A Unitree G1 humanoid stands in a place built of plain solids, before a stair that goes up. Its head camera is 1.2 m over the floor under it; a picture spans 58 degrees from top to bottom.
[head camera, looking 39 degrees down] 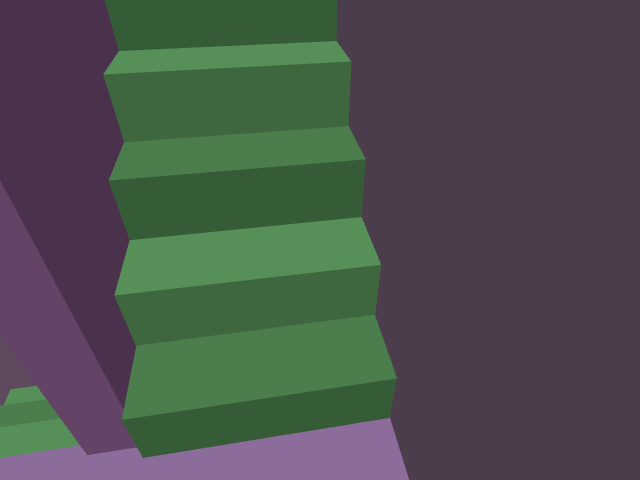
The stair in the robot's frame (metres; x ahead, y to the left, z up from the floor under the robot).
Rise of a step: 0.20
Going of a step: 0.22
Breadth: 0.70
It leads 10 degrees to the left of straight ahead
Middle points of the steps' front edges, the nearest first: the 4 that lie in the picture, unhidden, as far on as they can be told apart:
0.60 0.14 0.20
0.82 0.18 0.40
1.04 0.21 0.61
1.26 0.25 0.81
